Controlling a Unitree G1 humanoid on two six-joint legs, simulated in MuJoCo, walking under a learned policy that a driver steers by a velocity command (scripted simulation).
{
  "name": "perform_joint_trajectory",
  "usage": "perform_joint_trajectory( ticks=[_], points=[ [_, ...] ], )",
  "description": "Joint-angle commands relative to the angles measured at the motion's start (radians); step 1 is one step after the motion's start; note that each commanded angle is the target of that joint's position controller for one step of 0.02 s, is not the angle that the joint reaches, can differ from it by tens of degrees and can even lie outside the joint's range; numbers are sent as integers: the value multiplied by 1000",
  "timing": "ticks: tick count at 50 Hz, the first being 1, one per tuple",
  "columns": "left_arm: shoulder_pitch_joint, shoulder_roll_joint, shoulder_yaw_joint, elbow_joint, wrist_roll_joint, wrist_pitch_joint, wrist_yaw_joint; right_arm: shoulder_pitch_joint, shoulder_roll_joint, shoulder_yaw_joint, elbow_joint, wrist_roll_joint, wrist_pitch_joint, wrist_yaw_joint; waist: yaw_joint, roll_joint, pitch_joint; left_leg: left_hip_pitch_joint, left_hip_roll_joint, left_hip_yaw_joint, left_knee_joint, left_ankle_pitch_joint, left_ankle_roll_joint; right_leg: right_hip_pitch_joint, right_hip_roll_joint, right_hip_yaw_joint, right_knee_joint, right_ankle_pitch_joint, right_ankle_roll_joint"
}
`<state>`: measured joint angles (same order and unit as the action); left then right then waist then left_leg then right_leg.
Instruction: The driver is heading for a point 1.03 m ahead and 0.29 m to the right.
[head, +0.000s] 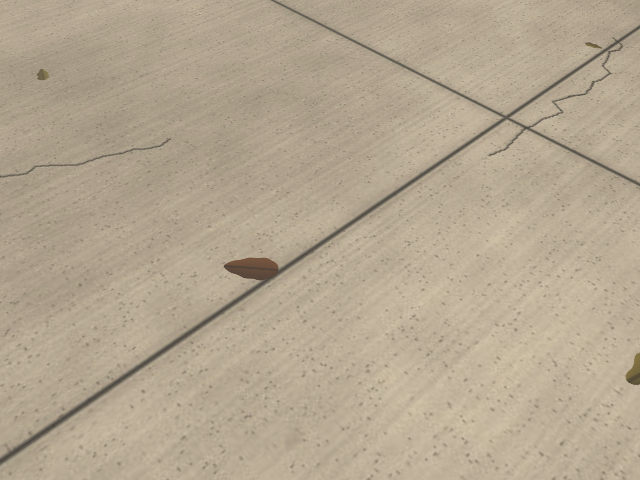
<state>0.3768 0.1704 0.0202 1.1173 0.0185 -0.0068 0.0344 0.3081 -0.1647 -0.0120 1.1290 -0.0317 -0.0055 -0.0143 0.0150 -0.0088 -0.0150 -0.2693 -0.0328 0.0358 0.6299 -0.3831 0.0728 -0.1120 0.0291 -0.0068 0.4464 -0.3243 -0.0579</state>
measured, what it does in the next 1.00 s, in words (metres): walks ahead: right foot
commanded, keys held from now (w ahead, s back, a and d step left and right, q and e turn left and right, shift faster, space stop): w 0.76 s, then w+e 0.24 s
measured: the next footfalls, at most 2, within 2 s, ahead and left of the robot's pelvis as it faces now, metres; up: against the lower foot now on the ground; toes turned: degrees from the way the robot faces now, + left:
right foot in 0.60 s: +0.44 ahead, -0.04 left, +0.00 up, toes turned -5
left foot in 1.14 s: +0.76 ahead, +0.12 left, +0.00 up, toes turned -8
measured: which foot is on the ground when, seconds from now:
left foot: down 0.00-0.60, up 0.62-1.00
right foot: down 0.00-0.14, up 0.16-0.58, down 0.60-1.00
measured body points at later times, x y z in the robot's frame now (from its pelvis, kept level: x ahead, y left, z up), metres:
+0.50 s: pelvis +0.20 +0.04 +0.00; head +0.24 +0.04 +0.44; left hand +0.38 +0.25 -0.13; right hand +0.09 -0.17 -0.14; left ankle +0.05 +0.11 -0.74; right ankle +0.36 -0.07 -0.70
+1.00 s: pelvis +0.49 +0.02 +0.01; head +0.52 +0.01 +0.45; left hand +0.41 +0.24 -0.14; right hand +0.65 -0.21 -0.12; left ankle +0.66 +0.16 -0.69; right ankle +0.40 -0.04 -0.74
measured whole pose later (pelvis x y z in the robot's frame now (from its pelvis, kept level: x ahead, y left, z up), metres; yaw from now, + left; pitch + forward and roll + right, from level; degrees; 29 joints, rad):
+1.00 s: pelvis +0.49 +0.02 +0.01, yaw -4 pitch +1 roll -1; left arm 0.48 0.15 0.03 1.07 0.01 -0.09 0.00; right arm 0.03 -0.19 -0.04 0.90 -0.03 -0.04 0.02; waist 0.08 0.03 0.05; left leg -0.62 0.09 0.00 0.69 -0.03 -0.01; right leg 0.01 0.10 -0.02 0.23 -0.25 -0.10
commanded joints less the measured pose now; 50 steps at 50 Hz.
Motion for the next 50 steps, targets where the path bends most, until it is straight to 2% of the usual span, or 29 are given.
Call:
perform_joint_trajectory(
  ticks=[1, 3, 4, 5, 6, 7, 8, 9, 10, 11, 13, 16, 21, 24, 26, 27, 28, 29, 30, 31, 32, 33, 34, 36, 38, 40, 43, 45, 50],
  points=[
    [89, 151, 39, -4, 11, -19, -3, -113, -69, -17, -107, -4, -43, 17, 27, -112, 217, -279, 56, -9, 109, -46, 10, -31, -339, 421, -316, -344, -195],
    [65, 144, 43, -11, 6, -32, -7, -105, -67, -22, -119, 9, -59, 24, 6, -99, 200, -199, 48, 13, 18, -23, 9, -39, -294, 330, -281, -234, -167],
    [40, 146, 45, -17, 0, -35, -9, -65, -55, -24, -110, 15, -65, 26, -21, -95, 187, -90, 28, 40, -59, 34, 10, -90, -262, 276, -250, -191, -149],
    [9, 145, 47, -27, -6, -38, -10, 20, -44, -27, -82, 20, -69, 26, -64, -80, 172, 78, -3, 66, -145, 93, 11, -186, -223, 216, -194, -151, -129],
    [-6, 131, 43, -36, -4, -44, -12, 129, -58, -39, -44, 21, -72, 21, -105, -37, 138, 271, -14, 41, -190, 97, 13, -296, -177, 158, -93, -98, -105],
    [-41, 87, 29, -62, 0, -57, -20, 263, -126, -60, -16, 8, -79, 8, -164, 129, 92, 426, 149, -196, -326, -50, 43, -417, -85, 36, 177, -39, -63],
    [-37, 37, 18, -107, -2, -65, -28, 391, -236, -87, 9, 11, -71, 4, -179, 358, 36, 516, 385, -626, -489, -274, 150, -604, 32, -92, 485, -198, -25],
    [-97, 119, 38, -119, 27, -60, -33, 329, -175, -72, 3, 8, -59, 1, -136, 184, 111, 416, 410, -654, -483, -273, 178, -657, -27, -9, 655, -208, -41],
    [-126, 97, 36, -126, 26, -63, -44, 227, -147, -61, -36, 5, -62, 4, -91, 81, 158, 341, 378, -561, -475, -207, 166, -671, -71, 24, 698, -105, -51],
    [-120, 72, 31, -119, 15, -70, -52, 163, -133, -56, -58, 5, -70, 7, -59, 43, 160, 293, 334, -465, -487, -81, 146, -636, -97, 33, 687, -16, -45],
    [-105, 72, 36, -111, 20, -64, -63, 129, -95, -39, -66, 12, -87, 2, -21, 42, 135, 267, 270, -323, -504, 122, 114, -580, -117, 17, 635, 64, -21],
    [-149, 71, 40, -131, 18, -43, -67, 203, -87, -28, -33, 17, -101, -5, -15, 69, 116, 306, 237, -204, -479, 440, 110, -604, -100, -31, 595, 109, 7],
    [-386, 44, 20, -228, 4, -34, -68, 231, -88, -15, -25, 14, -103, -6, -45, 93, 161, 237, 192, -98, -494, 617, 107, -549, -64, -101, 315, 227, 21],
    [-442, 54, 17, -259, -2, -34, -64, 250, -107, -18, -14, 15, -106, -9, -50, 106, 166, 255, 214, -81, -490, 717, 105, -454, -39, -129, 185, 262, -12],
    [-402, 79, 27, -259, -2, -39, -55, 226, -123, -22, -14, 13, -108, -11, -15, 100, 137, 304, 232, -61, -415, 924, 95, -371, -12, -131, 148, 241, -52],
    [-336, 96, 36, -242, -2, -44, -48, 212, -136, -26, -16, 12, -109, -13, 16, 104, 97, 331, 235, -48, -328, 1059, 85, -298, 12, -133, 142, 208, -72],
    [-217, 118, 50, -205, -2, -51, -41, 200, -148, -31, -17, 9, -105, -14, 66, 101, 34, 347, 229, -35, -185, 1138, 74, -187, 36, -131, 122, 183, -92],
    [-55, 138, 65, -150, 3, -60, -33, 183, -154, -33, -22, 12, -100, -13, 134, 80, -45, 288, 202, -13, 13, 1072, 60, 4, 36, -124, 55, 210, -112],
    [99, 208, 87, -117, 27, -65, -24, 194, -124, -26, -42, 18, -98, -6, 177, 9, -143, 100, 155, 11, 298, 749, 50, 233, -148, 80, 29, 49, -155],
    [126, 286, 105, -121, 41, -63, -29, 323, -2, -9, -54, 49, -92, 10, 98, -214, -261, -251, -43, 23, 710, -91, 12, 466, -450, 630, -94, -72, -319],
    [32, 243, 98, -129, 1, -52, -39, 226, -107, -35, -62, 25, -88, 11, 88, -65, -198, -350, -11, -104, 780, -74, 35, 366, -407, 717, -213, -226, -298],
    [-90, 188, 81, -151, -10, -55, -41, 117, -121, -43, -105, 19, -91, 14, 47, -42, -35, -388, 47, -94, 740, 34, 41, 202, -384, 544, -239, -222, -260],
    [-138, 130, 66, -156, -7, -65, -45, 71, -110, -43, -116, 15, -95, 16, 23, 15, 29, -350, 81, -91, 681, 96, 42, 76, -345, 439, -271, -90, -231],
    [-125, 67, 44, -126, -4, -82, -37, 97, -67, -41, -109, -6, -74, 22, -38, -1, 58, -238, 117, -90, 588, 120, 24, -66, -270, 272, -292, 103, -178],
    [-65, 73, 39, -101, -2, -98, -32, 98, -43, -39, -112, -11, -53, 29, -53, -9, 63, -220, 122, -70, 534, 124, 6, -94, -245, 200, -301, 221, -172],
    [-20, 103, 41, -88, -5, -103, -31, 10, -53, -41, -151, -15, -42, 33, -51, -20, 90, -281, 140, -44, 454, 169, -18, -98, -224, 172, -321, 258, -178],
    [37, 116, 39, -87, -9, -98, -31, -146, -71, -41, -213, -8, -39, 36, -19, -20, 121, -366, 144, -19, 287, 276, -62, -63, -201, 162, -339, 306, -178],
    [74, 117, 37, -86, -9, -94, -31, -231, -68, -37, -245, 0, -41, 38, 6, -27, 124, -364, 126, -4, 164, 337, -81, -35, -183, 150, -323, 376, -163],
    [160, 130, 41, -80, -3, -86, -24, -385, -77, -31, -310, 11, -47, 36, 61, -58, 101, -373, 83, 4, 19, 369, -88, 107, -188, 178, -237, 527, -162]
  ],
)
